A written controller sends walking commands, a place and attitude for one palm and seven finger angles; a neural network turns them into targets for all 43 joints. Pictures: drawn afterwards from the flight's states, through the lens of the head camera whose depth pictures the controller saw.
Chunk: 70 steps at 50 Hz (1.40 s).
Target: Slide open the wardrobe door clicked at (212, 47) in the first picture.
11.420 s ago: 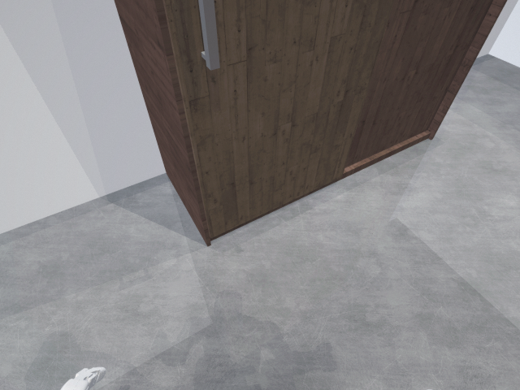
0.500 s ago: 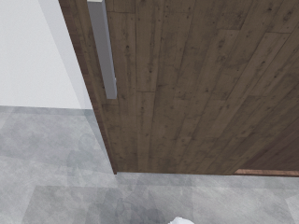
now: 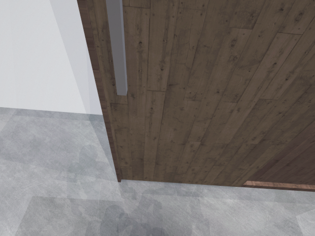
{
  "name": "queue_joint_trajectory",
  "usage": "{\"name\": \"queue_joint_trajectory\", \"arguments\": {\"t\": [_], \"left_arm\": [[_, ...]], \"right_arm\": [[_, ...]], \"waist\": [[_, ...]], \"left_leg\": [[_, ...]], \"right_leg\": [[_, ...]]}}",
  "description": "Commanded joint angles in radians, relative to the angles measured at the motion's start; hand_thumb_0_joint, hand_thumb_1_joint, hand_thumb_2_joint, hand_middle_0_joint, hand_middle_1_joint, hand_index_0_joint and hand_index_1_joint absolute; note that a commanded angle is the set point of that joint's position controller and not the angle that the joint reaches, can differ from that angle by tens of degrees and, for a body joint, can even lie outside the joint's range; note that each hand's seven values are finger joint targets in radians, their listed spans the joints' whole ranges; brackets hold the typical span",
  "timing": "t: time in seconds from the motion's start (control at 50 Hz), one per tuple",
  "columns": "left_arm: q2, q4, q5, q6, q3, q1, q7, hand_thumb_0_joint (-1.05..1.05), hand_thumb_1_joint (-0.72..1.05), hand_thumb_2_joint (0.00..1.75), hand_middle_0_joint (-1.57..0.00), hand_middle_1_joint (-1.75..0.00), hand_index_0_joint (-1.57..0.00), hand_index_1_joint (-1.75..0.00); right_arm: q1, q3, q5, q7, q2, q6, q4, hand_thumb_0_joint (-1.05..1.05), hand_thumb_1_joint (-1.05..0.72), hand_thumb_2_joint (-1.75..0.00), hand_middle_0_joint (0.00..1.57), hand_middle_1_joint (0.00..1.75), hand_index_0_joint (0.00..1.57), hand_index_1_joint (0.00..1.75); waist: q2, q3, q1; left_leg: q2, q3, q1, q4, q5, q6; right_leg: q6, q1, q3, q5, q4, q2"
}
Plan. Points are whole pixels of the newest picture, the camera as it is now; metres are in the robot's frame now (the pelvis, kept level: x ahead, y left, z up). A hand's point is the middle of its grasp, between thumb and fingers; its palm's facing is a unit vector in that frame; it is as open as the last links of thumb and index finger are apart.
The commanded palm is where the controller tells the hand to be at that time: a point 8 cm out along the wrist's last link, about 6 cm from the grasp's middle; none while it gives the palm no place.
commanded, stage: come to a stop and stand still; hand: left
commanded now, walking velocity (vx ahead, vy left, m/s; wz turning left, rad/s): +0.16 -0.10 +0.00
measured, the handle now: (120, 47) +0.49 +0.15 +0.22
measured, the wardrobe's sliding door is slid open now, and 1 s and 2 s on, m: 0.00 0.00 0.00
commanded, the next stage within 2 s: look again from close up in 0.82 s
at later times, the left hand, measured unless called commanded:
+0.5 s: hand out of the picture +0.02 +0.13 -0.17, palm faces -0.02 -0.97 -0.23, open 7.3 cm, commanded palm none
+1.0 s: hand out of the picture +0.01 +0.12 -0.16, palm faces +0.00 -0.98 -0.21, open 7.4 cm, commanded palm none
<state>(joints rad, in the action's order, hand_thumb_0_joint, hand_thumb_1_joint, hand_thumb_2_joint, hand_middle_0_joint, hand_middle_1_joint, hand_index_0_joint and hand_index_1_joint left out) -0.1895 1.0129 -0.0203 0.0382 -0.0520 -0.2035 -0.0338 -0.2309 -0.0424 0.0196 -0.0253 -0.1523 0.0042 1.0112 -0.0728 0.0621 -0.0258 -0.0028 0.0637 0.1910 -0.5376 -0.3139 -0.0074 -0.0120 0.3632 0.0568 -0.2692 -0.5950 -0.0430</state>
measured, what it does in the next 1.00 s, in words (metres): steps on the spot: right foot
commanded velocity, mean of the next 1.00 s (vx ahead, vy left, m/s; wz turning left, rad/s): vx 0.01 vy -0.03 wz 0.00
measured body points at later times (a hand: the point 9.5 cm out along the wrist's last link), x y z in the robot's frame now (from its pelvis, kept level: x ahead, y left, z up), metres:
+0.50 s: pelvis +0.01 -0.04 +0.00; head +0.02 -0.06 +0.45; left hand +0.02 +0.18 -0.15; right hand -0.01 -0.25 -0.17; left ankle -0.02 +0.09 -0.73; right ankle -0.01 -0.11 -0.73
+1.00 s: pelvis +0.01 -0.05 +0.01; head +0.01 -0.06 +0.46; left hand +0.01 +0.17 -0.15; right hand -0.01 -0.26 -0.16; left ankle -0.02 +0.09 -0.73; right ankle -0.01 -0.11 -0.73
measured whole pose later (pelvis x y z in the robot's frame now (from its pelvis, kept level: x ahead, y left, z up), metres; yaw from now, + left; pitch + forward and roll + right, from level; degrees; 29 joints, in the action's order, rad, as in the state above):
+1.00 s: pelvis +0.01 -0.05 +0.01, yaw -2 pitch -1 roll +1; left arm -0.14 1.10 -0.01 -0.03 0.01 -0.31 -0.04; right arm -0.31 0.02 0.01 -0.03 -0.14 -0.01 1.12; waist 0.01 0.03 0.00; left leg 0.04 0.05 0.13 -0.44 -0.29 0.03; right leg -0.09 0.16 0.08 -0.27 -0.45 0.06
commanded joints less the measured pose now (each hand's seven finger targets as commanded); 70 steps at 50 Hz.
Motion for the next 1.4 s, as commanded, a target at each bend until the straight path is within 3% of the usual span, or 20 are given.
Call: {"name": "queue_joint_trajectory", "arguments": {"t": [0.0, 0.06, 0.1, 0.14, 0.2, 0.24, 0.26, 0.28, 0.3, 0.32, 0.34, 0.36, 0.42, 0.46, 0.5, 0.56, 0.64, 0.78, 0.86, 1.38], "left_arm": [[-0.029, -0.042, -0.014, -0.017, 0.003, 0.006, 0.019, 0.0, 0.9, 0.9, -0.2, -0.3, -0.2, -0.3], [-0.014, -0.018, -0.015, -0.022, 0.005, -0.023, 0.033, 0.0, 0.9, 0.9, -0.2, -0.3, -0.2, -0.3], [-0.001, -0.013, -0.01, -0.027, 0.008, -0.021, 0.034, 0.0, 0.9, 0.9, -0.2, -0.3, -0.2, -0.3], [0.003, -0.015, -0.005, -0.031, 0.012, -0.011, 0.033, 0.0, 0.9, 0.9, -0.2, -0.3, -0.2, -0.3], [0.009, 0.005, 0.005, -0.042, 0.014, -0.045, 0.029, 0.0, 0.9, 0.9, -0.2, -0.3, -0.2, -0.3], [-0.007, 0.042, 0.007, -0.053, 0.011, -0.125, 0.022, 0.0, 0.9, 0.9, -0.2, -0.3, -0.2, -0.3], [-0.042, 0.062, 0.005, -0.062, 0.007, -0.162, 0.015, 0.0, 0.9, 0.9, -0.2, -0.3, -0.2, -0.3], [-0.074, 0.108, -0.008, -0.07, 0.016, -0.251, -0.034, 0.0, 0.9, 0.9, -0.2, -0.3, -0.2, -0.3], [-0.113, 0.063, 0.004, -0.088, 0.031, -0.179, -0.025, 0.0, 0.9, 0.9, -0.2, -0.3, -0.2, -0.3], [-0.091, 0.042, 0.003, -0.093, 0.029, -0.148, -0.017, 0.0, 0.9, 0.9, -0.2, -0.3, -0.2, -0.3], [-0.084, 0.034, 0.003, -0.096, 0.024, -0.139, -0.021, 0.0, 0.9, 0.9, -0.2, -0.3, -0.2, -0.3], [-0.08, 0.033, 0.003, -0.106, 0.024, -0.125, -0.023, 0.0, 0.9, 0.9, -0.2, -0.3, -0.2, -0.3], [-0.067, 0.031, 0.008, -0.103, 0.031, -0.111, -0.025, 0.0, 0.9, 0.9, -0.2, -0.3, -0.2, -0.3], [-0.039, 0.034, 0.011, -0.097, 0.039, -0.11, -0.021, 0.0, 0.9, 0.9, -0.2, -0.3, -0.2, -0.3], [-0.04, 0.034, 0.01, -0.089, 0.041, -0.118, -0.019, 0.0, 0.9, 0.9, -0.2, -0.3, -0.2, -0.3], [-0.055, 0.05, 0.009, -0.089, 0.041, -0.142, -0.016, 0.0, 0.9, 0.9, -0.2, -0.3, -0.2, -0.3], [-0.065, 0.05, 0.012, -0.086, 0.041, -0.141, -0.014, 0.0, 0.9, 0.9, -0.2, -0.3, -0.2, -0.3], [-0.079, 0.047, 0.012, -0.086, 0.037, -0.143, -0.012, 0.0, 0.9, 0.9, -0.2, -0.3, -0.2, -0.3], [-0.078, 0.054, 0.011, -0.087, 0.036, -0.153, -0.012, 0.0, 0.9, 0.9, -0.2, -0.3, -0.2, -0.3], [-0.063, 0.072, 0.008, -0.075, 0.043, -0.151, -0.008, 0.0, 0.9, 0.9, -0.2, -0.3, -0.2, -0.3]], "right_arm": [[-0.036, 0.005, 0.013, -0.01, -0.115, -0.018, -0.022, 0.0, -0.9, -0.9, 0.2, 0.3, 0.2, 0.3], [-0.083, 0.003, 0.012, -0.014, -0.123, -0.022, -0.01, 0.0, -0.9, -0.9, 0.2, 0.3, 0.2, 0.3], [-0.121, 0.001, 0.015, -0.015, -0.129, -0.025, 0.006, 0.0, -0.9, -0.9, 0.2, 0.3, 0.2, 0.3], [-0.159, -0.001, 0.018, -0.019, -0.135, -0.027, 0.023, 0.0, -0.9, -0.9, 0.2, 0.3, 0.2, 0.3], [-0.163, -0.002, 0.016, -0.022, -0.135, -0.026, 0.045, 0.0, -0.9, -0.9, 0.2, 0.3, 0.2, 0.3], [-0.161, 0.001, 0.002, -0.022, -0.122, -0.026, 0.054, 0.0, -0.9, -0.9, 0.2, 0.3, 0.2, 0.3], [-0.157, 0.009, -0.008, -0.017, -0.081, -0.032, 0.055, 0.0, -0.9, -0.9, 0.2, 0.3, 0.2, 0.3], [0.013, 0.006, -0.02, -0.007, -0.119, -0.046, -0.008, 0.0, -0.9, -0.9, 0.2, 0.3, 0.2, 0.3], [-0.047, 0.02, -0.011, 0.004, -0.047, -0.029, -0.046, 0.0, -0.9, -0.9, 0.2, 0.3, 0.2, 0.3], [-0.075, 0.02, -0.007, 0.009, -0.04, -0.019, -0.016, 0.0, -0.9, -0.9, 0.2, 0.3, 0.2, 0.3], [-0.096, 0.023, -0.006, 0.015, -0.037, -0.015, 0.0, 0.0, -0.9, -0.9, 0.2, 0.3, 0.2, 0.3], [-0.115, 0.026, -0.003, 0.016, -0.022, -0.015, 0.006, 0.0, -0.9, -0.9, 0.2, 0.3, 0.2, 0.3], [-0.171, 0.036, -0.006, 0.008, -0.015, -0.029, 0.036, 0.0, -0.9, -0.9, 0.2, 0.3, 0.2, 0.3], [-0.186, 0.037, -0.004, 0.002, -0.037, -0.037, 0.048, 0.0, -0.9, -0.9, 0.2, 0.3, 0.2, 0.3], [-0.153, 0.041, -0.003, -0.004, -0.048, -0.033, 0.049, 0.0, -0.9, -0.9, 0.2, 0.3, 0.2, 0.3], [-0.145, 0.047, -0.005, -0.007, -0.032, -0.028, 0.05, 0.0, -0.9, -0.9, 0.2, 0.3, 0.2, 0.3], [-0.154, 0.048, -0.004, -0.007, -0.053, -0.023, 0.064, 0.0, -0.9, -0.9, 0.2, 0.3, 0.2, 0.3], [-0.147, 0.052, -0.004, -0.01, -0.062, -0.029, 0.078, 0.0, -0.9, -0.9, 0.2, 0.3, 0.2, 0.3], [-0.142, 0.051, -0.006, -0.011, -0.057, -0.028, 0.085, 0.0, -0.9, -0.9, 0.2, 0.3, 0.2, 0.3], [-0.137, 0.048, -0.006, -0.015, -0.072, -0.033, 0.107, 0.0, -0.9, -0.9, 0.2, 0.3, 0.2, 0.3]], "waist": [[0.267, 0.063, 0.012], [0.178, 0.115, 0.026], [0.173, 0.107, 0.043], [0.187, 0.071, 0.063], [0.204, 0.001, 0.047], [0.117, -0.065, 0.012], [0.025, -0.087, 0.006], [0.009, -0.028, -0.039], [-0.034, -0.066, 0.032], [-0.031, -0.077, 0.035], [-0.064, -0.084, 0.047], [0.003, -0.102, 0.057], [0.013, -0.12, 0.072], [0.086, -0.064, 0.063], [0.125, 0.005, 0.045], [0.081, 0.058, 0.038], [0.014, 0.043, 0.041], [0.071, 0.003, 0.031], [0.037, -0.004, 0.03], [0.078, 0.032, 0.024]], "left_leg": [[0.268, -0.275, 0.162, 0.39, -0.16, -0.12], [0.261, -0.27, 0.093, 0.389, -0.137, -0.131], [0.269, -0.268, 0.019, 0.379, -0.067, -0.14], [0.275, -0.265, -0.058, 0.342, 0.081, -0.147], [0.258, -0.213, -0.104, 0.237, 0.367, -0.136], [0.2, -0.152, -0.038, 0.139, 0.358, -0.076], [0.147, -0.088, 0.057, 0.082, 0.277, -0.031], [0.097, -0.019, 0.052, -0.088, 0.197, 0.012], [0.054, -0.027, 0.103, -0.103, -0.1, 0.009], [0.048, -0.017, 0.103, -0.145, -0.125, 0.005], [0.054, -0.025, 0.118, -0.171, -0.112, 0.003], [0.056, -0.022, 0.098, -0.15, -0.092, 0.004], [0.056, -0.032, -0.003, 0.026, 0.03, 0.004], [0.108, -0.079, -0.014, 0.078, 0.192, -0.017], [0.11, -0.083, 0.033, 0.082, 0.191, -0.019], [0.096, -0.074, 0.047, 0.104, 0.135, -0.012], [0.087, -0.064, 0.025, 0.114, 0.101, -0.006], [0.092, -0.062, 0.008, 0.137, 0.142, -0.004], [0.091, -0.053, 0.006, 0.138, 0.14, -0.001], [0.111, -0.08, 0.004, 0.186, 0.147, -0.016]], "right_leg": [[0.01, -0.043, -0.023, -0.132, -0.132, -0.002], [0.009, 0.061, -0.02, -0.121, -0.216, 0.01], [0.017, 0.095, -0.016, -0.14, -0.202, -0.003], [0.021, 0.091, -0.012, -0.167, -0.153, -0.005], [0.024, -0.022, 0.006, -0.141, 0.03, 0.003], [0.023, -0.218, -0.012, 0.069, 0.224, -0.005], [0.006, -0.353, -0.091, 0.224, 0.244, -0.075], [-0.008, -0.194, -0.182, 0.662, 0.231, -0.129], [-0.051, -0.195, -0.204, 0.41, 0.261, -0.191], [-0.096, -0.188, -0.216, 0.265, 0.284, -0.177], [-0.122, -0.186, -0.224, 0.242, 0.297, -0.166], [-0.132, -0.213, -0.196, 0.374, 0.259, -0.165], [-0.114, -0.206, -0.159, 0.413, 0.181, -0.132], [-0.069, -0.157, -0.121, 0.309, 0.159, -0.075], [-0.058, -0.147, -0.126, 0.253, 0.18, -0.065], [-0.058, -0.14, -0.151, 0.234, 0.223, -0.076], [-0.055, -0.149, -0.159, 0.192, 0.255, -0.082], [-0.05, -0.203, -0.153, 0.267, 0.243, -0.08], [-0.043, -0.222, -0.153, 0.315, 0.252, -0.085], [-0.049, -0.173, -0.141, 0.155, 0.246, -0.063]]}}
